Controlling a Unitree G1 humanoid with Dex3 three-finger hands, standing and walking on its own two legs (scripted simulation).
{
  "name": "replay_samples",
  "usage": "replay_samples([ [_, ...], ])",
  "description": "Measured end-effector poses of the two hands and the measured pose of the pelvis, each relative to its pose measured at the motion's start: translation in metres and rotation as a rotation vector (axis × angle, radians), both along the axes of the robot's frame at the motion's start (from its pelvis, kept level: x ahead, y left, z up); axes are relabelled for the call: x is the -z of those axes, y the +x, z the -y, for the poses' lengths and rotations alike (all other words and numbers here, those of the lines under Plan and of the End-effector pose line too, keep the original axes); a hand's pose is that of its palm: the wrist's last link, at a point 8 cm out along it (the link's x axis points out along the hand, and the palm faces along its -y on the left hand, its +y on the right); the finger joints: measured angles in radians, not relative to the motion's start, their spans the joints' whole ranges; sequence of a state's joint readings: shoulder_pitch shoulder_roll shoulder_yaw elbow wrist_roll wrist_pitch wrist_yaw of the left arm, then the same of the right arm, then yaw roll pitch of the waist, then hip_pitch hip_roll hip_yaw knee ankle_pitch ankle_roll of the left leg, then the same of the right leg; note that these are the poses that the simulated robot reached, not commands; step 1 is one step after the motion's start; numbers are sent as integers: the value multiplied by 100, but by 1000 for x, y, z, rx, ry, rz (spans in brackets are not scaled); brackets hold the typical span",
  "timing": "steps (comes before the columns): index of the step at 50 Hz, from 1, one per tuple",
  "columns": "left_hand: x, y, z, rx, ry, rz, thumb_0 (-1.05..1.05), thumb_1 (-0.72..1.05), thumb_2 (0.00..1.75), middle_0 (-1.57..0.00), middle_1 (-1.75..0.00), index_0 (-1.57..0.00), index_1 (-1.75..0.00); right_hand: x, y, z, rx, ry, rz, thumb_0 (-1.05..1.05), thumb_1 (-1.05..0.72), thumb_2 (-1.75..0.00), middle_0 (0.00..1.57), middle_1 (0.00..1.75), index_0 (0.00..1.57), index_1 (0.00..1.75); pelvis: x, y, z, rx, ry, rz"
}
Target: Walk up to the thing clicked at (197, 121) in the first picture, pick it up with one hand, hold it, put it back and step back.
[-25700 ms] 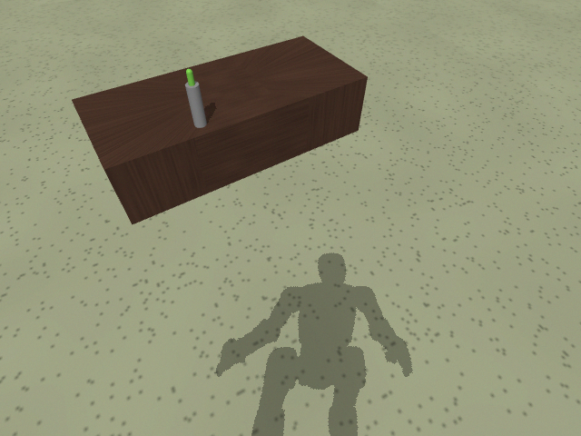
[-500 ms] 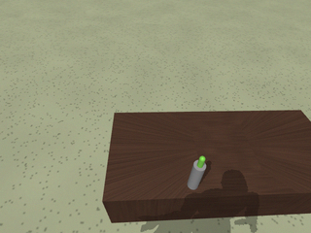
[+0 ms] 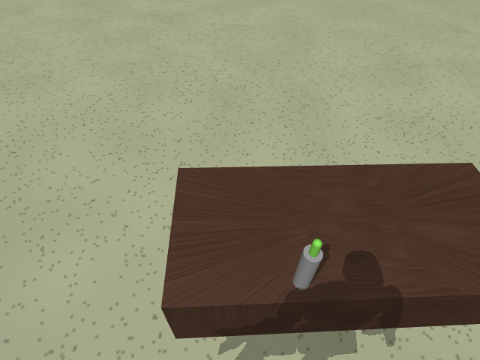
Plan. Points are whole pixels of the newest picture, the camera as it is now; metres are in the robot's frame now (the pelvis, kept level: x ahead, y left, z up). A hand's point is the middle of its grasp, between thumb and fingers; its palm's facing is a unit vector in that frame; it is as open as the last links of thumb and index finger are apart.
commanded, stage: home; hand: right
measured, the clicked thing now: (308, 263) +0.44 -0.21 -0.32
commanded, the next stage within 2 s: stand in 0.32 s
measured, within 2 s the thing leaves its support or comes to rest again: neither
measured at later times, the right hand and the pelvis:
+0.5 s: hand out of the picture +0.10 -0.25 -0.15, palm faces -0.01 +0.93 -0.36, open 17.4 cm; pelvis +0.01 +0.00 +0.00, yaw +0 degrees
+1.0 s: hand out of the picture +0.08 -0.26 -0.15, palm faces -0.03 +0.94 -0.34, open 7.9 cm; pelvis +0.01 -0.01 +0.00, yaw +1 degrees
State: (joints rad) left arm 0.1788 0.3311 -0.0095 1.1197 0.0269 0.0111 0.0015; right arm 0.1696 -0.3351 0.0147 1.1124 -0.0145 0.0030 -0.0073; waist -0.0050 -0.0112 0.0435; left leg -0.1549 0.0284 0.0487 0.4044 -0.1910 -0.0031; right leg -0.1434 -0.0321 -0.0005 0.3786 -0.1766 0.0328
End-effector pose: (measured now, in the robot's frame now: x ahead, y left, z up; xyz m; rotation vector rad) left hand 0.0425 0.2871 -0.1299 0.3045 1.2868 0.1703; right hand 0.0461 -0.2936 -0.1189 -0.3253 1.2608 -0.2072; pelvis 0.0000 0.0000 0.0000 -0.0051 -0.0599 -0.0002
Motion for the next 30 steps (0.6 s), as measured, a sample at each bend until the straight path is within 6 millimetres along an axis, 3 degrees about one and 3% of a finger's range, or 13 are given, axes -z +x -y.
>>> replay_samples([
  [17,-8,42,-1,1,5,71,1,90,90,-20,-30,-20,-30,-6,41,0,-17,0,57,0,57,-3,6,5,5,5,-3,15,0,-5,1,3],
  [25,-11,45,-1,1,10,85,1,90,90,-20,-30,-20,-30,-8,45,4,-15,-4,71,0,54,-6,8,7,7,7,-4,14,2,-7,2,8],
  [30,-11,40,0,-4,11,76,1,90,90,-20,-30,-20,-30,-8,40,7,-12,-3,59,0,37,-23,14,18,13,17,-4,12,3,-9,2,6],
])
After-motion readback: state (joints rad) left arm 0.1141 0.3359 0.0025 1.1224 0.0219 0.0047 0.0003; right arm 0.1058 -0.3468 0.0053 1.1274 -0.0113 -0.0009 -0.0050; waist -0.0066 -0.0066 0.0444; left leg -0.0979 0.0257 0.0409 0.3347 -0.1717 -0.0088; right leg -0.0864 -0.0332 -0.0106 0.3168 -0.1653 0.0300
